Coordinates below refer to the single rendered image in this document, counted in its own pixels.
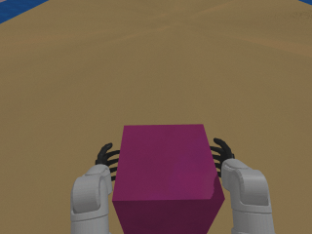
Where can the robot right forearm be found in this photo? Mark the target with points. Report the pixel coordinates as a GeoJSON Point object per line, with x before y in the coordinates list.
{"type": "Point", "coordinates": [249, 197]}

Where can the robot left hand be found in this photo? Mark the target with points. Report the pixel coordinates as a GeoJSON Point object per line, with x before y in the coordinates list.
{"type": "Point", "coordinates": [103, 156]}

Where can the robot right hand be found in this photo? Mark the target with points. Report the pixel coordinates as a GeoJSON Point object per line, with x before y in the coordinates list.
{"type": "Point", "coordinates": [224, 151]}

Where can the carton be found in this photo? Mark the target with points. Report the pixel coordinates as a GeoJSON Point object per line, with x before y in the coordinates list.
{"type": "Point", "coordinates": [166, 180]}

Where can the robot left forearm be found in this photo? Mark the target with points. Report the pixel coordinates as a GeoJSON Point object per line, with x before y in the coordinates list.
{"type": "Point", "coordinates": [89, 207]}

